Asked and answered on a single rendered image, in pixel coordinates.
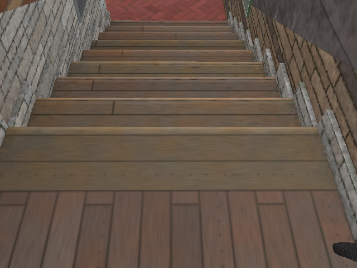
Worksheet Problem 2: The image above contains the robot right hand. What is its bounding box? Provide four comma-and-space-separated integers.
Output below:
332, 242, 357, 262

